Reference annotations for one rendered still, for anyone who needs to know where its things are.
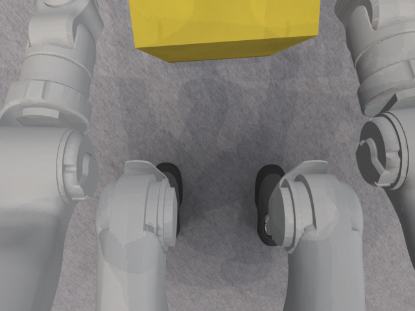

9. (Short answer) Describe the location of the left robot foot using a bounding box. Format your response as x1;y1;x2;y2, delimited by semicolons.
156;163;183;238

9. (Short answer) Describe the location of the right robot upper arm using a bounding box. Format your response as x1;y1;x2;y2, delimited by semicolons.
355;108;415;270

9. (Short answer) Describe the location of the left robot upper arm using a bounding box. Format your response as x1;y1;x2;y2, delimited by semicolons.
0;126;99;311

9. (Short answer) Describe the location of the carton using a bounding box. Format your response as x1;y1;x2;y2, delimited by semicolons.
128;0;320;63

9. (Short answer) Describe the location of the right robot thigh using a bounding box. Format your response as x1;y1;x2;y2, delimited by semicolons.
272;174;365;311

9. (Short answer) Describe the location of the right robot forearm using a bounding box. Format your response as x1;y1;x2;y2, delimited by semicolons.
334;0;415;118

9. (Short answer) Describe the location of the left robot forearm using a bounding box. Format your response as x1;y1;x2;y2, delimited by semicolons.
0;0;104;133

